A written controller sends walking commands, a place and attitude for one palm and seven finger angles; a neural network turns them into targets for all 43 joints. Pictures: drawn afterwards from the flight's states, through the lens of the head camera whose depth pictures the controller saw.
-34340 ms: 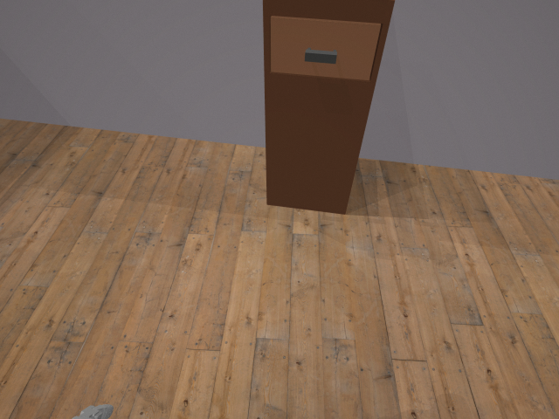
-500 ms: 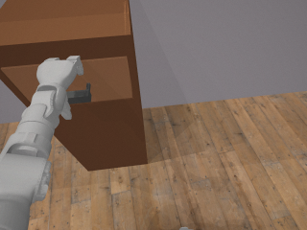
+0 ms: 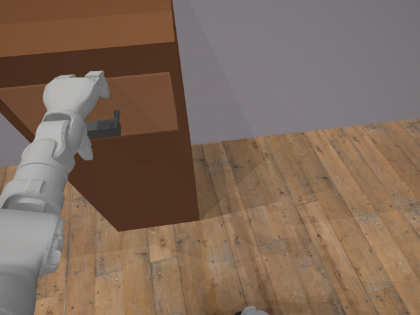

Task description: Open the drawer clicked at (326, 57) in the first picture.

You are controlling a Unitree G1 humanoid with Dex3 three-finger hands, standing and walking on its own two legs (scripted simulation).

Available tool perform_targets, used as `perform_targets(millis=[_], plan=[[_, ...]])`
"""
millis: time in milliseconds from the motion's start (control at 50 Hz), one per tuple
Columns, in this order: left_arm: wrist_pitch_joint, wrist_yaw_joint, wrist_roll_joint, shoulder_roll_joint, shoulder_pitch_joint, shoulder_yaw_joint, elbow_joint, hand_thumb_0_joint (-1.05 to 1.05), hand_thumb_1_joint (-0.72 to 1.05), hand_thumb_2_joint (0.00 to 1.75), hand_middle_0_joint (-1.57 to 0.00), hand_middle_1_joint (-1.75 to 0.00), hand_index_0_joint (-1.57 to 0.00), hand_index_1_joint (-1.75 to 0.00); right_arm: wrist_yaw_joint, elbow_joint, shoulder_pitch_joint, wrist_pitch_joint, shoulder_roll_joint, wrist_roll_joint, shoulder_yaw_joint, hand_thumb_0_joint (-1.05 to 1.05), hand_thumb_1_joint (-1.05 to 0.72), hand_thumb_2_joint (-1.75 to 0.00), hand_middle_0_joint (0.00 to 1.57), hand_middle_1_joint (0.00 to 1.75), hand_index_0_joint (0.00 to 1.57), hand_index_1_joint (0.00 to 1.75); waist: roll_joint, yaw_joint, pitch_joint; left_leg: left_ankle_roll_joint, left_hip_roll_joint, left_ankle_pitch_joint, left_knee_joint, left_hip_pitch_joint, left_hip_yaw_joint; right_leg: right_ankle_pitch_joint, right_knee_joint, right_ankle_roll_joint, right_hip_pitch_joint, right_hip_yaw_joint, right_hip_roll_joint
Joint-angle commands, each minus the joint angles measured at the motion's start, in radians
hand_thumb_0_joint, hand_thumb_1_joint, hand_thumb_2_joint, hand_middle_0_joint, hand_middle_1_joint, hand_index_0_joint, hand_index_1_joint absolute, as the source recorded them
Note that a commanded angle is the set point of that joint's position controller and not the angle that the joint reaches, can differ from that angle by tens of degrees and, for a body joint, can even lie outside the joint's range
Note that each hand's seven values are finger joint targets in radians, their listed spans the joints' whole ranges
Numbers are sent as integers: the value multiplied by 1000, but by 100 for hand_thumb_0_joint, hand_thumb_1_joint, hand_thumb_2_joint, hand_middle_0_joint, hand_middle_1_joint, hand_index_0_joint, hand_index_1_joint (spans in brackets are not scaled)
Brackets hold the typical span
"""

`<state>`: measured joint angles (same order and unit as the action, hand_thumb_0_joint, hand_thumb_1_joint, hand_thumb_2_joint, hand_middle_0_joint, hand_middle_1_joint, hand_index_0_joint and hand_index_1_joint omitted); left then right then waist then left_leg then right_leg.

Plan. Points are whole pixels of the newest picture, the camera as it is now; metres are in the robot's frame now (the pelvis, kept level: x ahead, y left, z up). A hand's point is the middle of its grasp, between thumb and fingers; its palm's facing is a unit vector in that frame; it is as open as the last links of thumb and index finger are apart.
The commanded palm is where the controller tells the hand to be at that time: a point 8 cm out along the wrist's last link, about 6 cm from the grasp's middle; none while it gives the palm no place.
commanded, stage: re-aim the fingers above the handle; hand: left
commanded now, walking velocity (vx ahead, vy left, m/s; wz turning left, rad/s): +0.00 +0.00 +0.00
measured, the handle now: (97, 122) +0.53 +0.24 +0.03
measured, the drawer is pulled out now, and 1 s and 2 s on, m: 0.00 0.00 0.00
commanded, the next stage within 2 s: lower the fingers behind the handle in 0.22 s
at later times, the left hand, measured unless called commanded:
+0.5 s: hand (85, 115) +0.49 +0.23 +0.10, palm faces +0.01 +0.02 -1.00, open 13.5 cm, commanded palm +0.48 +0.27 +0.14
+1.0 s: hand (87, 116) +0.49 +0.23 +0.09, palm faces +0.04 +0.03 -1.00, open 13.5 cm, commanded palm +0.48 +0.26 +0.11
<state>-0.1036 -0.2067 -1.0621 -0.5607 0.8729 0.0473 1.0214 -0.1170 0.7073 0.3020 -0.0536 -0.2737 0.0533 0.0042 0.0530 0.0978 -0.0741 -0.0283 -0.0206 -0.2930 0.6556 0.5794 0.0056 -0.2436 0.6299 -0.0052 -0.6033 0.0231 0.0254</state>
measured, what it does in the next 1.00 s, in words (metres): stands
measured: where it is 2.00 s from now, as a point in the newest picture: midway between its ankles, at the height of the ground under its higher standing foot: outside the picture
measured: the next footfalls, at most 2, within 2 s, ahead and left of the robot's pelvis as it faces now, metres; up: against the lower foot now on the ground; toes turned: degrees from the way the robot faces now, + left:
none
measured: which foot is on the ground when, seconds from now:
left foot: down 0.00-1.00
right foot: down 0.00-1.00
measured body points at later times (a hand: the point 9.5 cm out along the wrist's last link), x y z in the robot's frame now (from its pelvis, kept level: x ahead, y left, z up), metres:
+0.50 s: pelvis +0.00 +0.00 +0.00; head +0.07 -0.02 +0.44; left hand +0.48 +0.23 +0.15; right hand +0.06 -0.27 -0.13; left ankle +0.01 +0.10 -0.72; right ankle +0.03 -0.12 -0.72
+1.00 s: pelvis -0.02 -0.01 -0.01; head +0.06 -0.02 +0.43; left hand +0.48 +0.22 +0.15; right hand +0.03 -0.28 -0.14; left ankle +0.01 +0.10 -0.72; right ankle +0.03 -0.12 -0.72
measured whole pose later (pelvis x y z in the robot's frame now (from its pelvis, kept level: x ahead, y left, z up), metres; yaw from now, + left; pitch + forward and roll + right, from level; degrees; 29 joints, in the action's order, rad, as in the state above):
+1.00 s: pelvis -0.02 -0.01 -0.01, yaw +0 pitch +14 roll +0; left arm -0.07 -0.27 -1.08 -0.56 0.98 0.07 1.14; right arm -0.10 0.70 0.32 -0.05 -0.28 0.04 -0.01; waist 0.04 0.11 -0.09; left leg -0.02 -0.02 -0.30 0.72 0.68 0.00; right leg -0.25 0.70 -0.01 -0.70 0.01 0.03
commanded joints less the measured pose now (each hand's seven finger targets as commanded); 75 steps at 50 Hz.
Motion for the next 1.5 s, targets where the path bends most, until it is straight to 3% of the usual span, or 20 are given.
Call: perform_targets(millis=[0,40,100,200,240,280,340,360,440,480,540,700,740,800,840,960,1080,1140,1360,1480], plan=[[90,-60,18,-454,558,-143,-166,0,-50,30,-30,-120,-30,-120,-12,-87,54,31,-145,0,42,0,-90,-90,20,30,20,30,-39,-12,-355,-15,-15,8,-97,-66,23,-17,-104,-2,250,0,-2],[88,-55,23,-471,558,-156,-163,0,-50,30,-30,-120,-30,-120,-14,-84,54,31,-150,1,41,0,-90,-90,20,30,20,30,-69,-12,-361,-16,-12,14,-96,-64,22,-13,-108,-2,265,2,-2],[93,-56,16,-470,565,-148,-174,0,-50,30,-30,-120,-30,-120,-15,-87,52,30,-145,1,39,0,-90,-90,20,30,20,30,-26,-18,-372,-15,-16,25,-94,-75,25,2,-101,-4,262,3,-4],[94,-51,22,-460,573,-143,-166,0,-50,30,-30,-120,-30,-120,-13,-85,55,29,-146,-1,37,0,-90,-90,20,30,20,30,-33,-14,-357,-13,-14,33,-95,-77,20,8,-100,-3,253,-1,-3],[89,-52,19,-481,570,-168,-181,0,-50,30,-30,-120,-30,-120,-14,-88,53,24,-146,-4,40,0,-90,-90,20,30,20,30,-41,-21,-390,-16,-14,64,-89,-83,19,34,-97,-6,277,2,-3],[87,-55,17,-460,565,-160,-198,0,-50,30,-30,-120,-30,-120,-11,-90,56,23,-140,-6,42,0,-90,-90,20,30,20,30,-12,-25,-399,-14,-17,77,-87,-100,19,48,-90,-7,270,-3,-1],[85,-54,19,-451,536,-167,-168,0,-50,30,-30,-120,-30,-120,-8,-90,56,22,-143,-6,45,0,-90,-90,20,30,20,30,-71,-21,-376,-16,-16,74,-85,-79,17,47,-95,-5,272,-5,1],[87,-56,14,-432,535,-146,-154,0,-50,30,-30,-120,-30,-120,-7,-88,59,23,-143,-7,44,0,-90,-90,20,30,20,30,-52,-11,-359,-15,-14,62,-87,-79,18,34,-94,-4,247,-5,0],[84,-64,3,-423,520,-159,-160,0,-50,30,-30,-120,-30,-120,3,-85,68,19,-145,-17,51,0,-90,-90,20,30,20,30,-32,-23,-382,-14,-16,97,-78,-90,17,59,-84,-11,246,-9,3],[97,-65,4,-397,505,-132,-118,0,-50,30,-30,-120,-30,-120,7,-81,71,17,-145,-14,49,0,-90,-90,20,30,20,30,-47,-10,-335,-12,-15,61,-78,-66,18,33,-89,-7,217,-9,4],[101,-68,-3,-428,511,-153,-108,0,-50,30,-30,-120,-30,-120,7,-79,75,18,-152,-15,50,0,-90,-90,20,30,20,30,-86,-12,-350,-16,-15,45,-74,-43,20,18,-91,-5,234,-1,1],[127,-72,-19,-382,512,-99,-28,0,-50,30,-30,-120,-30,-120,14,-76,93,19,-153,-16,47,0,-90,-90,20,30,20,30,-56,5,-293,-13,-17,-26,-70,-2,22,-54,-89,-4,163,-3,1],[130,-70,-22,-383,513,-100,-17,0,-50,30,-30,-120,-30,-120,14,-76,98,18,-155,-18,49,0,-90,-90,20,30,20,30,-70,8,-310,-15,-17,-24,-63,4,22,-50,-90,-4,175,2,2],[143,-65,-24,-371,499,-75,34,0,-50,30,-30,-120,-30,-120,11,-80,98,21,-157,-14,42,0,-90,-90,20,30,20,30,-83,16,-261,-13,-18,-92,-63,45,27,-114,-95,1,140,3,-1],[140,-59,-19,-397,494,-95,43,0,-50,30,-30,-120,-30,-120,10,-77,104,23,-163,-14,44,0,-90,-90,20,30,20,30,-117,16,-274,-17,-17,-94,-54,57,27,-112,-98,3,157,11,-2],[140,-46,-28,-390,490,-70,87,0,-50,30,-30,-120,-30,-120,5,-83,119,28,-166,-14,39,0,-90,-90,20,30,20,30,-80,26,-274,-15,-16,-130,-40,82,29,-146,-78,4,108,10,-3],[132,-41,-23,-362,474,-52,119,0,-50,30,-30,-120,-30,-120,7,-94,131,36,-172,-15,37,0,-90,-90,20,30,20,30,-109,35,-250,-15,-17,-178,-22,126,25,-194,-69,5,66,6,0],[132,-38,-24,-391,462,-73,122,0,-50,30,-30,-120,-30,-120,7,-93,134,34,-177,-18,38,0,-90,-90,20,30,20,30,-116,30,-275,-17,-16,-171,-8,136,26,-188,-62,3,74,9,0],[142,-26,-22,-334,451,-7,190,0,-50,30,-30,-120,-30,-120,3,-106,147,43,-186,-15,31,0,-90,-90,20,30,20,30,-124,62,-215,-15,-15,-246,18,192,21,-278,-42,5,-37,-3,4],[158,-16,-23,-331,466,5,197,0,-50,30,-30,-120,-30,-120,-3,-109,150,42,-192,-15,26,0,-90,-90,20,30,20,30,-105,71,-228,-16,-15,-260,36,207,15,-284,-15,2,-76,-7,7]])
